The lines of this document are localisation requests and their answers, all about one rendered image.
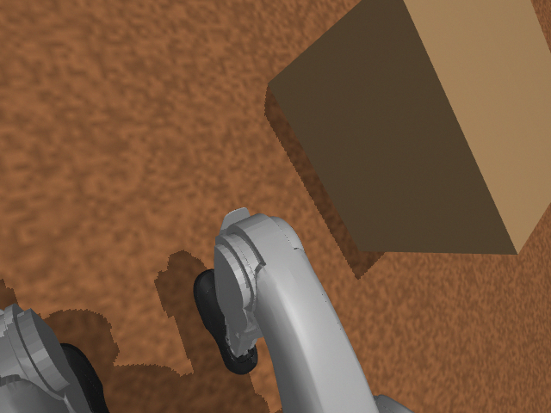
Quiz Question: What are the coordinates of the right robot foot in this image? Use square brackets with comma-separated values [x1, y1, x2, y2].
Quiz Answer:
[193, 269, 257, 374]

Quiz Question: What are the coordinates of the right robot hand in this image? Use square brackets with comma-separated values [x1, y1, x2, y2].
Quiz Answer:
[373, 395, 414, 413]

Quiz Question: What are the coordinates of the left robot foot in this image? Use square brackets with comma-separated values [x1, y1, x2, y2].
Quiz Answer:
[60, 343, 109, 413]

